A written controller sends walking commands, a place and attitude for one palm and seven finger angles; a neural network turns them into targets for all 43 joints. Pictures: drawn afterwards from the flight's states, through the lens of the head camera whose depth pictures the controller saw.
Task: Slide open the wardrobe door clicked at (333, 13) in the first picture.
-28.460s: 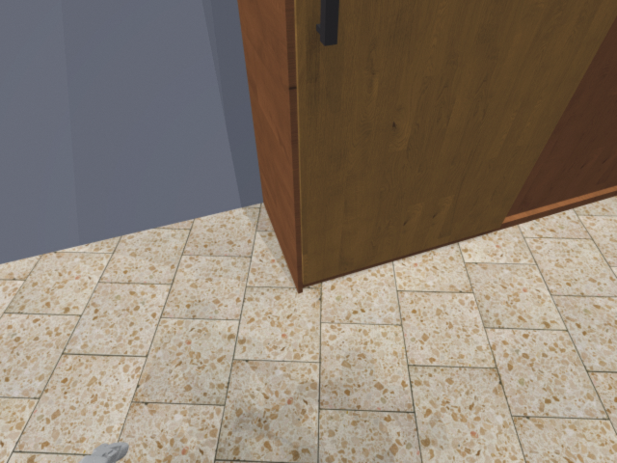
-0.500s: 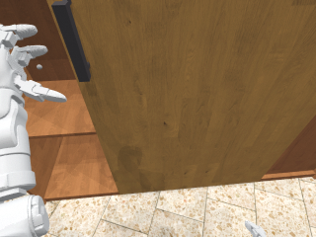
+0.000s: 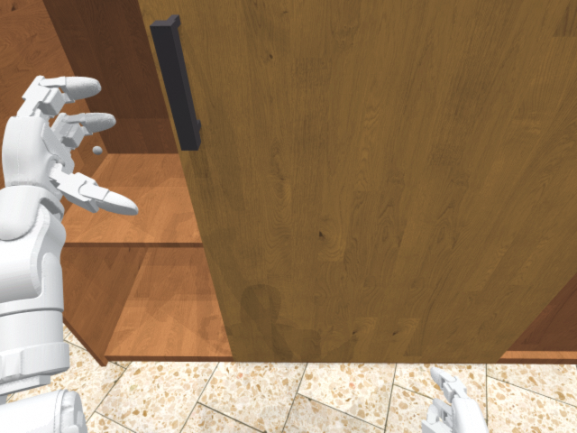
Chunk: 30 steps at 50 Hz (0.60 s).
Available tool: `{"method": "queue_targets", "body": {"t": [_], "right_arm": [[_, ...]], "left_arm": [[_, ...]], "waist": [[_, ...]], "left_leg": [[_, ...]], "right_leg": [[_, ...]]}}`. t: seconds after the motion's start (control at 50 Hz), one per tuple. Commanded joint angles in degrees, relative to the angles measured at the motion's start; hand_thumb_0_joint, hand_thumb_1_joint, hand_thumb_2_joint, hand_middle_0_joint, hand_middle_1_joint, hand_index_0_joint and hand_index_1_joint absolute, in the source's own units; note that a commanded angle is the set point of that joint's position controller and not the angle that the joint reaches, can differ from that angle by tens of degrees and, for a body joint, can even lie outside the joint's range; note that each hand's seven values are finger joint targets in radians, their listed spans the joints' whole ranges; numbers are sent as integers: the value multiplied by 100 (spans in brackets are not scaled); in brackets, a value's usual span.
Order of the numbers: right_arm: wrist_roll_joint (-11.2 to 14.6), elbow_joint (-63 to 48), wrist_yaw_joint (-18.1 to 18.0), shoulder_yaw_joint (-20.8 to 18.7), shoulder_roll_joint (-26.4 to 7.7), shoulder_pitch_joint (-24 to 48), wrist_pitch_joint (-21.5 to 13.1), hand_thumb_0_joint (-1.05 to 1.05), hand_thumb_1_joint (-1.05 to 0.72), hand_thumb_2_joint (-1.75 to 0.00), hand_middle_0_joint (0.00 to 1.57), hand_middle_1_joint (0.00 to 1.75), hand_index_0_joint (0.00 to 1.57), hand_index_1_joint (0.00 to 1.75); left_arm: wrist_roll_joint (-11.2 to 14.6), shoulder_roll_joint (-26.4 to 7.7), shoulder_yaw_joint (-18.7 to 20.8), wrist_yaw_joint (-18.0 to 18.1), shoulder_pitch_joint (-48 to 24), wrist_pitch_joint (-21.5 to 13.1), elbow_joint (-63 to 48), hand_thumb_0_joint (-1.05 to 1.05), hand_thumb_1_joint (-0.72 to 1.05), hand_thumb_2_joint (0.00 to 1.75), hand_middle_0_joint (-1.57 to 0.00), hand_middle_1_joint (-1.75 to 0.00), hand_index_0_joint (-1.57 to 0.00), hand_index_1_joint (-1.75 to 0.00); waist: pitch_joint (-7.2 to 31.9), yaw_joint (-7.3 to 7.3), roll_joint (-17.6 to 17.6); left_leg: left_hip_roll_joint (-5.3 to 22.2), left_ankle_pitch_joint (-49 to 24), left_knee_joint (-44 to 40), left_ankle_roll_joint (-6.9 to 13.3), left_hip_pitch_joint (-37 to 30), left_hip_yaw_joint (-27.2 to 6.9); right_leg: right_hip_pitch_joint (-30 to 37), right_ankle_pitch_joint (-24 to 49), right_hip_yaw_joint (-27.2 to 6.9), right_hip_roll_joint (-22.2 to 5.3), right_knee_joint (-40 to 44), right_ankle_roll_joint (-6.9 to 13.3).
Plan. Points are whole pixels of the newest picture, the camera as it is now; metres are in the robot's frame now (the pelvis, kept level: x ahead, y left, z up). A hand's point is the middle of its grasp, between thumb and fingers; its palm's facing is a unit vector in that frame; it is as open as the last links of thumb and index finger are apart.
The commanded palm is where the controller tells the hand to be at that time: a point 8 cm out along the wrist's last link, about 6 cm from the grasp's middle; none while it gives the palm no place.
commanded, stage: draw the hand back to the body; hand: left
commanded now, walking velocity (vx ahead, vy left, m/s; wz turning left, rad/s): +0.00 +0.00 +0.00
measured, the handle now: (182, 85) +0.50 +0.21 +0.27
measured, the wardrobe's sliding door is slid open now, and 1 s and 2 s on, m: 0.46 0.46 0.46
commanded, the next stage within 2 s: step back with the hand held close in 1.54 s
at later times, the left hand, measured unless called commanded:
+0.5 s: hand (73, 228) +0.25 +0.26 +0.22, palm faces +0.16 -0.98 -0.10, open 14.5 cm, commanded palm +0.21 +0.30 +0.22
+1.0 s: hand (73, 264) +0.23 +0.26 +0.18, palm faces +0.41 -0.84 -0.34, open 10.4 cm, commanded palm +0.18 +0.31 +0.19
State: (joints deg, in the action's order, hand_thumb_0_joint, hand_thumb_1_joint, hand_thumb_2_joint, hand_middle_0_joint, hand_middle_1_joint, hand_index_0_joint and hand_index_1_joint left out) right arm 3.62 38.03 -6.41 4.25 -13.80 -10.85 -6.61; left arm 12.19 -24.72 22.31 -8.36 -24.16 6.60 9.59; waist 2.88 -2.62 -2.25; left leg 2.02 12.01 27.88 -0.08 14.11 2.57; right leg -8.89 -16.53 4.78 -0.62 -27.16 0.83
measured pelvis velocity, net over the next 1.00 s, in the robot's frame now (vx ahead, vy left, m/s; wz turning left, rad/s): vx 0.01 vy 0.02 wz -0.04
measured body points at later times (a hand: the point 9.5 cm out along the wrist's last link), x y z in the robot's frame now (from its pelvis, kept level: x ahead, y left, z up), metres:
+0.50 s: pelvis -0.01 +0.00 +0.00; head -0.06 -0.02 +0.45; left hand +0.24 +0.31 +0.23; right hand +0.22 -0.21 -0.04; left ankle +0.03 +0.12 -0.74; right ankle -0.02 -0.11 -0.74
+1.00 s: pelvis +0.01 +0.02 +0.01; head -0.02 +0.00 +0.45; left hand +0.20 +0.31 +0.20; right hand +0.17 -0.22 -0.09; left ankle +0.03 +0.12 -0.74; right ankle -0.02 -0.11 -0.74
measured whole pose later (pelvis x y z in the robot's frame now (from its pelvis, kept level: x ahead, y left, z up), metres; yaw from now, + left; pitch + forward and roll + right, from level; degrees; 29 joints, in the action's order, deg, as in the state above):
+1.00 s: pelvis +0.01 +0.02 +0.01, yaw -2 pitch -5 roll +0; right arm -0.3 39.1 -4.4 1.1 -13.0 -12.6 -6.9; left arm 4.9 -20.1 19.7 5.3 19.7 -6.2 -18.7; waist -0.2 -2.4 -3.0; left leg 1.3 11.7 23.6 0.9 7.3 5.1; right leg -2.8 -15.0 2.3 -1.3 -22.6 -0.5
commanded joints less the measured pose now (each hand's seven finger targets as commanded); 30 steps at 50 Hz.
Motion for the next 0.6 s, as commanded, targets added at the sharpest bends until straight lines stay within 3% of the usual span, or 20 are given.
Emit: {"method": "queue_targets", "body": {"t": [0.0, 0.06, 0.12, 0.16, 0.28, 0.32, 0.34, 0.4, 0.44, 0.46, 0.48, 0.5, 0.52, 0.54, 0.58], "right_arm": [[190, -1082, -189, -225, -822, 1034, -378, 0, -90, -90, 20, 30, 20, 30], [238, -1287, -138, -153, -823, 1233, -444, 0, -90, -90, 20, 30, 20, 30], [230, -1386, -27, -129, -738, 1245, -488, 0, -90, -90, 20, 30, 20, 30], [217, -1341, 13, -171, -776, 1184, -484, 0, -90, -90, 20, 30, 20, 30], [242, -1362, 1, -194, -775, 1232, -475, 0, -90, -90, 20, 30, 20, 30], [220, -1346, -39, -187, -760, 1247, -514, 0, -90, -90, 20, 30, 20, 30], [197, -1345, -69, -202, -770, 1236, -545, 0, -90, -90, 20, 30, 20, 30], [161, -1321, -102, -157, -706, 1237, -620, 0, -90, -90, 20, 30, 20, 30], [154, -1257, -117, -160, -726, 1213, -654, 0, -90, -90, 20, 30, 20, 30], [-190, -1186, 24, -236, -625, 1068, -762, 0, -90, -90, 20, 30, 20, 30], [-225, -1013, 45, -245, -642, 1008, -775, 0, -90, -90, 20, 30, 20, 30], [-226, -998, 82, -264, -615, 956, -715, 0, -90, -90, 20, 30, 20, 30], [-233, -951, 108, -326, -664, 916, -687, 0, -90, -90, 20, 30, 20, 30], [-248, -975, 112, -343, -645, 913, -672, 0, -90, -90, 20, 30, 20, 30], [-287, -947, 108, -371, -613, 914, -632, 0, -90, -90, 20, 30, 20, 30]], "left_arm": [[379, -1824, 329, -747, -2463, 865, -1046, 0, -55, 20, -25, -115, -25, -115], [585, -2150, 674, -1207, -2060, 1445, -1438, 0, -55, 20, -25, -115, -25, -115], [848, -2043, 986, -1218, -1358, 1316, -1680, 0, -55, 20, -25, -115, -25, -115], [933, -1909, 1120, -1129, -777, 1265, -1537, 0, -55, 20, -25, -115, -25, -115], [746, -1506, 602, -968, -710, 1400, -2112, 0, -55, 20, -25, -115, -25, -115], [787, -1610, 716, -944, -683, 1290, -2411, 0, -55, 20, -25, -115, -25, -115], [791, -1676, 801, -945, -668, 1208, -2623, 0, -55, 20, -25, -115, -25, -115], [851, -1558, 789, -989, -387, 1068, -2901, 0, -44, 25, -25, -109, -25, -109], [888, -1560, 861, -993, -124, 1037, -2844, 0, -37, 29, -24, -104, -24, -104], [29, -1715, 759, 33, -90, 96, -3630, 0, -33, 31, -24, -102, -24, -102], [-35, -1072, 498, 448, 844, -171, -2881, 0, -30, 32, -24, -100, -24, -100], [-152, -821, 311, 698, 1232, -389, -2970, 0, -26, 34, -24, -98, -24, -98], [-227, -869, 344, 877, 1311, -621, -3125, 0, -22, 36, -24, -96, -24, -96], [-298, -926, 395, 1015, 1377, -830, -3351, 0, -19, 37, -24, -94, -24, -94], [-414, -868, 347, 1200, 1522, -1125, -3611, 0, -12, 41, -24, -89, -24, -89]], "waist": [[1408, -74, -365], [1634, -171, -242], [1360, -229, 199], [957, -224, 416], [600, -96, -181], [609, -93, -80], [791, -86, -99], [783, -109, -356], [669, -109, -152], [-290, -63, -170], [-411, 3, -105], [-387, -17, -20], [-194, -33, 77], [97, -36, -38], [320, -54, -250]], "left_leg": [[-241, -803, -371, 282, -1130, -297], [-285, -1156, -298, 308, -1246, -318], [-271, -1112, -245, 266, -1169, -305], [-240, -860, -253, 252, -956, -287], [-241, -417, -278, 261, -1009, -255], [-242, -419, -236, 265, -1069, -280], [-250, -488, -237, 281, -1134, -290], [-251, -560, -265, 249, -1216, -293], [-226, -478, -287, 246, -1120, -310], [-276, -323, -311, 177, -749, -176], [-232, -65, -389, 129, -666, -171], [-189, 118, -500, 132, -701, -184], [-188, 151, -551, 147, -761, -149], [-179, 157, -584, 166, -862, -126], [-167, 120, -657, 180, -1029, -110]], "right_leg": [[-23, 1395, -280, 16, 529, 56], [170, 1893, -274, 0, 437, 22], [81, 1865, -256, 54, 466, -36], [-124, 1670, -265, 39, 474, -78], [-563, 836, -296, 70, 587, -79], [-528, 802, -322, 83, 646, -99], [-461, 879, -299, 75, 602, -86], [-386, 999, -256, 88, 571, -59], [-394, 885, -244, 90, 625, -84], [-886, 645, -429, 43, 1050, -135], [-891, 375, -313, 14, 999, -84], [-804, 184, -280, 11, 1004, -81], [-626, 151, -296, 25, 1050, -80], [-459, 146, -322, -14, 975, -76], [-300, 210, -331, 12, 912, -48]]}}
